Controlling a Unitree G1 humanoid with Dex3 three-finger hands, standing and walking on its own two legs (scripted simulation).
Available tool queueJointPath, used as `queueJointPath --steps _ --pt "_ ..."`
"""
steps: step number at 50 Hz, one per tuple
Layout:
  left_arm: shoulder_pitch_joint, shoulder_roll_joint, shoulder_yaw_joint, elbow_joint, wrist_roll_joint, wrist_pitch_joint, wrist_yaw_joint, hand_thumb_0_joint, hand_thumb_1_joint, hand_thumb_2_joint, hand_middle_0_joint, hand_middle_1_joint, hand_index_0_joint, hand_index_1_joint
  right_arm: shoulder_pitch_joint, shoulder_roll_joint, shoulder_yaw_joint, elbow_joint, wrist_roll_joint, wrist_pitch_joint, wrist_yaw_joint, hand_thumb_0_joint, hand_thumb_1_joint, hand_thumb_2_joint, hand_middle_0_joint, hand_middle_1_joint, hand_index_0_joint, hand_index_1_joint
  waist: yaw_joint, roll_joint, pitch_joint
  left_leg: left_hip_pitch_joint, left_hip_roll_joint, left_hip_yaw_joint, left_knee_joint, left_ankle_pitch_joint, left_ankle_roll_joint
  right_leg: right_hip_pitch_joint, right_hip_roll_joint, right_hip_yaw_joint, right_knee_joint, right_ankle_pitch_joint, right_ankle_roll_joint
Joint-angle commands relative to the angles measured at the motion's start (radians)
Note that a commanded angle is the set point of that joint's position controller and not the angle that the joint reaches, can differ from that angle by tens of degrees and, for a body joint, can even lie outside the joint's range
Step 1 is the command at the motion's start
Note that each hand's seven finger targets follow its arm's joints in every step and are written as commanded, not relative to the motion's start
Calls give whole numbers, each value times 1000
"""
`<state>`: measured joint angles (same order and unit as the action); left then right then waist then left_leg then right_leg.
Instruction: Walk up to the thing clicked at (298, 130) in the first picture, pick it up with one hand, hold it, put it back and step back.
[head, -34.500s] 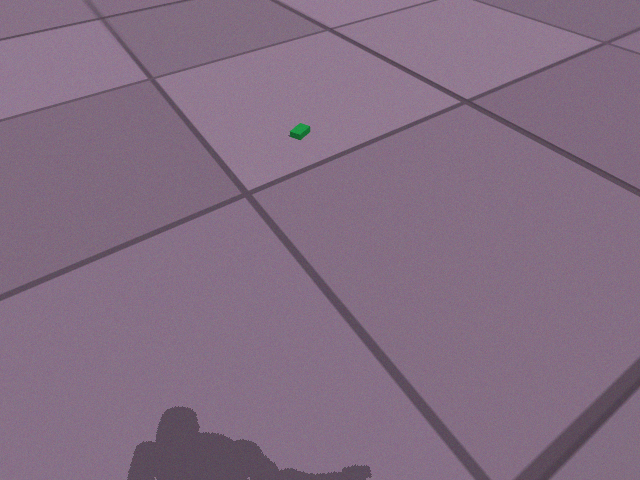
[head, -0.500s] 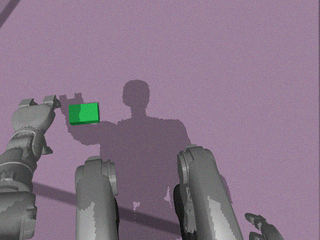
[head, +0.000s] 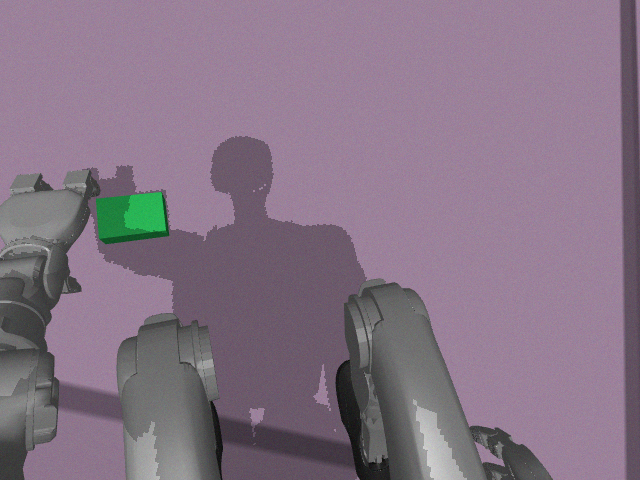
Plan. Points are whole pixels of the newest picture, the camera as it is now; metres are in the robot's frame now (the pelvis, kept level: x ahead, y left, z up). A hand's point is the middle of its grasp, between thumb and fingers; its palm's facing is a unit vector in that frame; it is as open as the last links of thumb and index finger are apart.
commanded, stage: rise first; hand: left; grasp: from above
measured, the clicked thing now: (133, 218) +0.52 +0.23 -0.32
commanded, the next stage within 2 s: none
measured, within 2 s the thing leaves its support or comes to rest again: neither
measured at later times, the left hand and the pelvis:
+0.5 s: hand (76, 236) +0.45 +0.27 -0.19, palm faces -0.46 -0.06 -0.88, open 13.8 cm; pelvis +0.01 +0.00 -0.01, yaw -1 degrees
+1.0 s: hand (80, 226) +0.47 +0.27 -0.20, palm faces -0.45 -0.06 -0.89, open 13.9 cm; pelvis +0.00 +0.00 -0.02, yaw -2 degrees
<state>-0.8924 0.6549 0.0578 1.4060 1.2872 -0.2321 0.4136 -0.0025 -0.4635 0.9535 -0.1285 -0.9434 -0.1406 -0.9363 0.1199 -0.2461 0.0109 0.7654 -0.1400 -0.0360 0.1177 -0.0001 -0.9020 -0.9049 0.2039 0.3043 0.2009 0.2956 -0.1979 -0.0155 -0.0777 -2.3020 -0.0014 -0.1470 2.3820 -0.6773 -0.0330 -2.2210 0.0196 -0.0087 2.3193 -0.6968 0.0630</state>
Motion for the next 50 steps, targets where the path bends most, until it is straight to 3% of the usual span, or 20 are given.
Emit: queueJointPath --steps 1,9,16,26,29,31,34,39,42,45,46,47,50 --pt "-323 225 28 -136 -14 7 51 0 -473 948 -122 -946 -134 -933 193 -235 -76 -18 -3 -10 -7 0 -901 -902 200 300 200 300 -7 288 -670 553 -6 119 -250 155 53 259 13 -136 -223 197 -98" --pt "-309 256 41 -71 -29 16 51 0 -469 942 -104 -978 -128 -954 208 -247 -62 -13 -10 -10 -6 0 -900 -901 200 300 200 300 -23 209 -628 461 -7 126 -212 148 68 302 14 -130 -236 209 -87" --pt "-319 280 47 -95 -21 0 49 0 -480 951 -105 -981 -125 -961 211 -245 -49 -16 -16 -6 -2 0 -901 -901 200 300 200 300 -17 268 -677 487 -9 120 -203 183 59 327 19 -135 -210 240 -92" --pt "-328 269 32 -55 -18 1 64 0 -496 962 -88 -1003 -110 -980 210 -259 -38 -14 -22 -8 4 0 -902 -901 200 300 200 300 -43 248 -614 460 -5 115 -186 171 63 299 21 -140 -214 241 -88" --pt "-348 291 45 -84 -16 1 69 0 -493 959 -89 -1001 -112 -977 217 -266 -36 -14 -28 -8 3 0 -902 -901 200 300 200 300 -37 288 -668 501 -4 114 -180 196 57 312 21 -142 -204 260 -89" --pt "-353 264 29 -50 -19 4 70 0 -540 1025 -115 -967 -96 -987 219 -265 -36 -13 -27 -11 4 0 -904 -899 200 300 200 300 -57 271 -626 479 -3 109 -183 169 58 280 21 -149 -200 236 -92" --pt "-392 300 41 -54 -12 7 73 0 -500 975 -95 -993 -107 -981 213 -275 -31 -18 -28 -14 3 0 -902 -900 200 300 200 300 -60 294 -618 487 -1 102 -191 146 55 251 22 -157 -196 209 -95" --pt "-374 283 27 -32 -6 10 76 0 -510 983 -89 -1003 -100 -991 211 -270 -21 -16 -31 -17 4 0 -902 -900 200 300 200 300 -65 293 -602 476 -5 106 -186 142 55 263 23 -155 -200 210 -94" --pt "-406 323 46 -36 -7 12 82 0 -509 979 -83 -1017 -99 -1001 217 -281 -17 -18 -32 -17 2 0 -903 -900 200 300 200 300 -66 313 -633 486 -5 102 -189 146 54 259 22 -159 -193 214 -95" --pt "-395 287 17 11 -6 18 76 0 -505 974 -84 -1029 -102 -1011 211 -275 -9 -17 -34 -20 4 0 -904 -901 200 300 200 300 -82 296 -594 469 -4 99 -182 143 56 246 25 -161 -192 217 -95" --pt "-418 305 27 -15 -9 15 78 0 -503 975 -79 -1034 -99 -1013 215 -276 -6 -17 -37 -18 2 0 -902 -900 200 300 200 300 -85 294 -606 457 -4 99 -175 155 58 264 25 -160 -196 230 -91" --pt "-406 330 40 -14 -6 16 79 0 -501 969 -77 -1037 -101 -1013 218 -280 -5 -20 -33 -17 1 0 -903 -900 200 300 200 300 -67 310 -617 473 -6 101 -181 171 55 267 22 -157 -189 240 -94" --pt "-400 312 26 5 -11 19 70 0 -507 978 -81 -1033 -99 -1015 216 -279 -1 -21 -34 -19 3 0 -903 -901 200 300 200 300 -76 313 -599 473 -3 97 -181 166 55 259 26 -161 -190 238 -94"
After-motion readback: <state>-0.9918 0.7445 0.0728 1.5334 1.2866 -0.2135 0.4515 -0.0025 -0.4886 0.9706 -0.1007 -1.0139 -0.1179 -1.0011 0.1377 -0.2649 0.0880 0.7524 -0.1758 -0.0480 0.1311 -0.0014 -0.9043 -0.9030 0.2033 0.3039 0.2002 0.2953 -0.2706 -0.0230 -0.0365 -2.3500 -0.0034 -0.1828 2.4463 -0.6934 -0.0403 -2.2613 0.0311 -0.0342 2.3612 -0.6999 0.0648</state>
